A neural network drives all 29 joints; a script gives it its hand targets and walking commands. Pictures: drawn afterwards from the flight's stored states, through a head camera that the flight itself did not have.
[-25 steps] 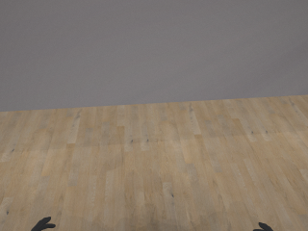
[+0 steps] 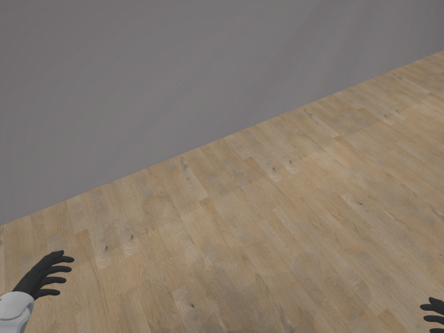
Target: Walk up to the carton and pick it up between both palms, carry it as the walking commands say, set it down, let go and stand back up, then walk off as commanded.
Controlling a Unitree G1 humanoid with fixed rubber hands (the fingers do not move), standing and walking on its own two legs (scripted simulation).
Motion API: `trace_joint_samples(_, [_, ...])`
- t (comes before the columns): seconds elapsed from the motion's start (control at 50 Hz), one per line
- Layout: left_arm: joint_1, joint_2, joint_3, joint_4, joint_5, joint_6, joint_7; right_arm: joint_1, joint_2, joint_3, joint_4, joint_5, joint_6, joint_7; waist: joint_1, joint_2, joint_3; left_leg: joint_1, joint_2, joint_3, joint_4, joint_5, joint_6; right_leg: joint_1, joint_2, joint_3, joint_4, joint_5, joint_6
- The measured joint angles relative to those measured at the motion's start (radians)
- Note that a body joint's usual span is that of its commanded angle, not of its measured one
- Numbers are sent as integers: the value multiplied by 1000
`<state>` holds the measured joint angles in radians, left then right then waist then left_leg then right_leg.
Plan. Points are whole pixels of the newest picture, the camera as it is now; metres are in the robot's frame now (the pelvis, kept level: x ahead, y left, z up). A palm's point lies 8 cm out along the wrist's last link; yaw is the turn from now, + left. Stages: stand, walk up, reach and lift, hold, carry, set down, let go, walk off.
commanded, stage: walk up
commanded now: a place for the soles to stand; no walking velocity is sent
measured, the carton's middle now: out of the picture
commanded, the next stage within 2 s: none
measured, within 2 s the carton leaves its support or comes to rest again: neither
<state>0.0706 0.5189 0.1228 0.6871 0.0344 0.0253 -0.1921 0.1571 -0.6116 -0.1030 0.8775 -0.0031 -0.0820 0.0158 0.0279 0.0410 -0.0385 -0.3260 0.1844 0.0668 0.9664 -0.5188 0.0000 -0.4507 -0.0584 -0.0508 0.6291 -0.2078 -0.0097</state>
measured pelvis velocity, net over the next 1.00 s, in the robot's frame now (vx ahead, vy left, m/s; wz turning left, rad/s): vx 0.40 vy -0.25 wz -0.77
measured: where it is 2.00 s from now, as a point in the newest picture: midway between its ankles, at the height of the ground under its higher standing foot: (397, 227)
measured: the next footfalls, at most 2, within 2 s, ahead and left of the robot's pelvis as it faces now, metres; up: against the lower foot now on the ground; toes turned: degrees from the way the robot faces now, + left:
left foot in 0.22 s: +0.25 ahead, +0.07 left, +0.00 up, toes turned -7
right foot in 0.70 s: +0.32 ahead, -0.33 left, +0.00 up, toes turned -39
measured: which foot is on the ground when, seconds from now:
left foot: up 0.00-0.20, down 0.22-0.72, up 0.74-1.00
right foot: down 0.00-0.22, up 0.24-0.68, down 0.70-1.00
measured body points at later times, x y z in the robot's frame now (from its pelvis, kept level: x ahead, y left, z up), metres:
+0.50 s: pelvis +0.19 -0.05 +0.03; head +0.19 +0.00 +0.48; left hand +0.57 +0.10 -0.01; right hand +0.00 -0.42 +0.01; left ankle +0.21 +0.08 -0.72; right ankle +0.20 -0.26 -0.66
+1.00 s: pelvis +0.40 -0.25 +0.02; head +0.43 -0.26 +0.46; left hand +0.68 -0.02 -0.08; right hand +0.30 -0.62 -0.05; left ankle +0.58 -0.24 -0.70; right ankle +0.29 -0.30 -0.72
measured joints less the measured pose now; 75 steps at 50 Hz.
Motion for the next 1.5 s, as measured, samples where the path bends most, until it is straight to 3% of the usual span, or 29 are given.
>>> trace_joint_samples(0.1, [38,-13,-22,-5,5,7,-8,30,50,35,-9,-1,-27,-1,60,8,34,-159,-58,-17,-111,102,-9,82,90,75,-107,16,-45])
trace_joint_samples(0.18, [59,5,-24,-2,11,15,-16,78,71,36,15,0,-38,-10,66,-18,35,-147,-107,14,-294,202,-9,144,130,148,-112,-23,-52])
trace_joint_samples(0.24, [58,13,-24,18,10,23,-10,121,58,21,16,-19,-54,-26,29,-34,10,-68,-118,42,-434,347,25,119,146,170,47,-167,-36])
trace_joint_samples(0.3, [43,23,-29,56,28,17,-11,110,49,4,16,-23,-65,-34,-18,-76,-11,5,-98,133,-485,361,35,-16,92,125,312,-101,-1])
trace_joint_samples(0.34, [17,38,-28,79,25,15,-27,105,40,-7,16,-23,-69,-30,-41,-96,-13,76,-85,188,-540,347,27,-66,39,96,367,-51,16])
trace_joint_samples(0.42, [-63,58,-23,105,6,16,-46,122,22,-23,27,-21,-72,-13,-78,-118,-14,191,-58,267,-619,332,-3,-111,-41,59,287,63,33])
trace_joint_samples(0.5, [-147,50,-33,110,-7,16,-46,166,18,-27,66,-22,-62,0,-117,-137,-21,282,-38,315,-676,308,-33,-129,-71,41,170,144,37])
trace_joint_samples(0.6, [-224,9,-63,107,-20,9,-42,216,33,-16,113,-27,-42,12,-160,-149,-23,380,-14,353,-711,259,-81,-102,-66,-1,23,174,30])
trace_joint_samples(0.68, [-247,-23,-78,95,-20,3,-24,238,47,-3,134,-26,-20,15,-172,-144,-21,415,32,369,-624,161,-112,-23,-22,-44,-81,68,2])
trace_joint_samples(0.72, [-230,-33,-65,85,-13,-10,1,229,54,2,134,-18,-9,14,-154,-126,-8,342,101,322,-385,112,-66,-9,17,-44,-55,64,-36])
trace_joint_samples(0.74, [-203,-35,-56,82,-13,-14,17,203,65,6,124,-12,-7,12,-136,-118,8,264,104,225,-201,78,-35,-18,34,-35,-13,43,-43])
trace_joint_samples(0.78, [-116,-42,-41,92,-25,-14,42,137,90,24,79,-4,-21,15,-114,-93,36,107,57,52,53,84,1,19,64,-16,-25,10,-47])
trace_joint_samples(0.8, [-71,-48,-38,107,-29,-14,49,109,101,32,59,-3,-32,18,-97,-78,43,44,40,10,92,115,6,49,79,-5,-60,9,-49])
trace_joint_samples(0.86, [34,-56,-30,144,-28,-25,54,64,113,46,21,-10,-51,23,-20,-41,44,-110,15,-35,25,165,10,117,113,31,-141,13,-50])
trace_joint_samples(0.94, [146,-37,-14,152,-13,-42,43,35,110,46,6,-10,-48,30,69,-23,36,-217,-18,-21,-182,221,-3,204,135,74,-183,-40,-56])
trace_joint_samples(1.0, [200,-16,-12,155,-15,-45,39,8,110,42,-3,-10,-61,32,105,-39,33,-212,-69,20,-341,329,-9,265,128,111,-175,-102,-44])
trace_joint_samples(1.04, [228,-7,-18,155,-21,-45,40,-4,97,37,-23,-13,-76,28,111,-50,27,-144,-105,45,-454,355,15,272,123,140,-81,-184,-36])
trace_joint_samples(1.08, [225,-10,-25,160,-17,-46,52,-10,94,24,-51,-20,-88,14,91,-72,26,-129,-109,76,-415,420,37,187,113,146,164,-217,-40])
trace_joint_samples(1.12, [203,-9,-37,165,-9,-47,57,-8,105,20,-69,-16,-88,6,68,-108,24,-79,-108,121,-398,347,36,72,87,130,394,-144,-29])
trace_joint_samples(1.16, [168,-6,-40,172,-11,-51,52,10,109,20,-78,-13,-90,4,43,-132,17,7,-106,162,-450,307,25,-13,47,102,474,-78,-7])
trace_joint_samples(1.24, [63,9,-31,163,-19,-45,24,79,83,13,-63,-11,-98,5,-13,-149,4,164,-102,219,-576,293,4,-126,-26,69,354,29,20])
trace_joint_samples(1.32, [-61,15,-32,140,-26,-44,2,154,51,4,-12,-14,-95,6,-69,-146,2,291,-99,247,-678,271,-22,-168,-56,45,133,157,13])
trace_joint_samples(1.44, [-218,-8,-62,114,-32,-43,-1,239,21,5,66,-23,-65,13,-138,-110,9,442,-59,273,-726,176,-84,-98,-14,-33,-125,177,-19])
trace_joint_samples(1.48, [-245,-14,-67,101,-26,-46,10,263,18,6,82,-24,-50,11,-150,-97,10,444,-23,271,-633,98,-92,-47,20,-52,-151,103,-43])
trace_joint_samples(1.5, [-247,-16,-61,95,-22,-51,21,264,21,10,87,-22,-40,9,-143,-90,16,409,11,263,-504,52,-75,-39,38,-56,-137,129,-59])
